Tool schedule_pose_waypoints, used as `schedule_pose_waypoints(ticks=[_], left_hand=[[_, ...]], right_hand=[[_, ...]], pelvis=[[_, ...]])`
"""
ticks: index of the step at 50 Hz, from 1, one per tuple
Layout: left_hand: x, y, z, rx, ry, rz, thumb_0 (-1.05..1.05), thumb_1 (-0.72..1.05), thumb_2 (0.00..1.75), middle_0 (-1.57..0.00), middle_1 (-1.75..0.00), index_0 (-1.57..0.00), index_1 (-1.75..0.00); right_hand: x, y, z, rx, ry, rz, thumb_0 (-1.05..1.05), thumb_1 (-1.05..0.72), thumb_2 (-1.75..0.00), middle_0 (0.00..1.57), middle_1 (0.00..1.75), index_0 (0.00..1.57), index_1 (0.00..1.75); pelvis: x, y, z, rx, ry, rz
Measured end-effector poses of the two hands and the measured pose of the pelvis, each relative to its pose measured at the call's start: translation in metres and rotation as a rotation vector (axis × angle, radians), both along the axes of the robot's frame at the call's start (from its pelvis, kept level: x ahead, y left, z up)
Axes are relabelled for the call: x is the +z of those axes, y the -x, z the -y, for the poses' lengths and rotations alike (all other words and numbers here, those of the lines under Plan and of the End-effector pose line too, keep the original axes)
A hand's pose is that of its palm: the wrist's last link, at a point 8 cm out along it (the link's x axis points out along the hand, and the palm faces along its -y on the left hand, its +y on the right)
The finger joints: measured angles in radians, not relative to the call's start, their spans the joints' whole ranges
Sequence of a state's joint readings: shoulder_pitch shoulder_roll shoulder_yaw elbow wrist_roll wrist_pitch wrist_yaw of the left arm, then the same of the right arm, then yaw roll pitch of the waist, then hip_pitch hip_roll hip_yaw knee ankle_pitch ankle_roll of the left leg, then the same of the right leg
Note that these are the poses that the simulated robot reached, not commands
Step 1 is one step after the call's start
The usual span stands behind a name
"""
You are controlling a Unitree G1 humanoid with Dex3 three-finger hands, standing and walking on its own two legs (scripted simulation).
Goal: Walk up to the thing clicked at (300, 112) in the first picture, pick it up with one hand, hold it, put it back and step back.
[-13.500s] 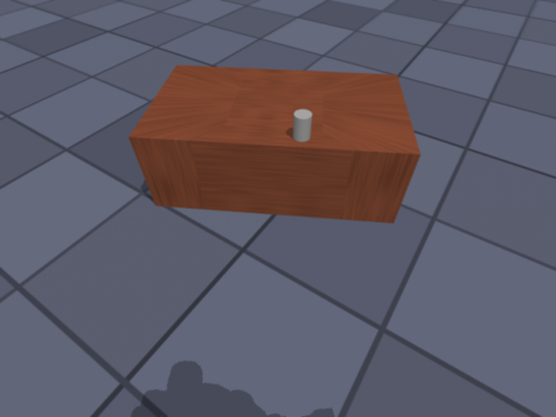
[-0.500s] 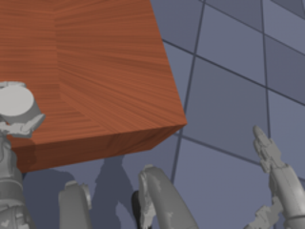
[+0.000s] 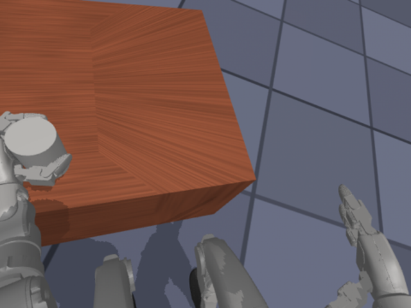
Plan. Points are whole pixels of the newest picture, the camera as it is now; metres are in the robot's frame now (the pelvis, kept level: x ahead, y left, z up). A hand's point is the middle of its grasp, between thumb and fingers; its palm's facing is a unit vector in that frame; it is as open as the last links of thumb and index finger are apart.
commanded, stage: settle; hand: left
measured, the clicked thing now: (41, 151) +0.46 +0.22 -0.05
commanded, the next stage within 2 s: lift in 0.48 s
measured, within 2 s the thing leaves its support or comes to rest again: neither
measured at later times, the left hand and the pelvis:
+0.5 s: hand (35, 135) +0.47 +0.22 +0.00, palm faces +0.18 -0.98 +0.00, open 10.0 cm; pelvis +0.01 +0.00 +0.02, yaw +0 degrees
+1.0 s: hand (27, 130) +0.45 +0.21 +0.05, palm faces +0.17 -0.99 -0.01, open 10.0 cm; pelvis +0.02 +0.00 +0.06, yaw +1 degrees
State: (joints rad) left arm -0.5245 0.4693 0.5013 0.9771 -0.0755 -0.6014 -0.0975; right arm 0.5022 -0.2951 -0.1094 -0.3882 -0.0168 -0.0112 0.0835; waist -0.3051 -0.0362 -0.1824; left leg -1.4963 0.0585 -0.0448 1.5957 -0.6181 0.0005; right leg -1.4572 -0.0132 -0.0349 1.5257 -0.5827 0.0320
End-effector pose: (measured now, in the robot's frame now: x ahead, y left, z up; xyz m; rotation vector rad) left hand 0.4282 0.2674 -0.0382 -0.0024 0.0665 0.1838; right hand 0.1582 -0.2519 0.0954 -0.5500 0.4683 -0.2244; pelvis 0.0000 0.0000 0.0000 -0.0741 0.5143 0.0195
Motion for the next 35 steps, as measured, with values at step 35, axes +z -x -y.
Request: schedule_pose_waypoints(ticks=[35], left_hand=[[0.039, -0.010, 0.003, -0.012, 0.006, 0.007, -0.01, -0.38, 1.08, -0.72, -0.95, -0.75, -0.96]], right_hand=[[0.006, -0.016, 0.003, -0.018, -0.038, -0.059, -0.01, 0.54, -0.06, 0.06, 0.05, 0.06, 0.05]], pelvis=[[0.030, -0.015, 0.002, 0.005, -0.008, 0.023]])
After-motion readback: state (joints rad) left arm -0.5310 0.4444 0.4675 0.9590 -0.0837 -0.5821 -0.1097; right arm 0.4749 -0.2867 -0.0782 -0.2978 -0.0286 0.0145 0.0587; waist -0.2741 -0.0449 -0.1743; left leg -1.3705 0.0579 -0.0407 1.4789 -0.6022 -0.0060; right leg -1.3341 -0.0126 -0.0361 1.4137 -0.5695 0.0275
